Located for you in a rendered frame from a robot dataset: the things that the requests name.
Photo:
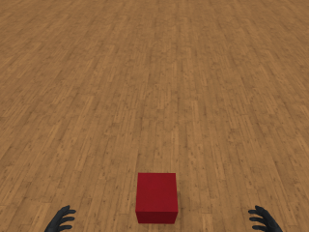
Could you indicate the right robot hand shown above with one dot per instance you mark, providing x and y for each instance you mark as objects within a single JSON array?
[{"x": 266, "y": 219}]

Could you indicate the carton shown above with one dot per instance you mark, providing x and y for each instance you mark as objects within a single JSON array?
[{"x": 156, "y": 198}]

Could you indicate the left robot hand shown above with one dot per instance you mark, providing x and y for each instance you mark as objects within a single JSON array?
[{"x": 54, "y": 225}]

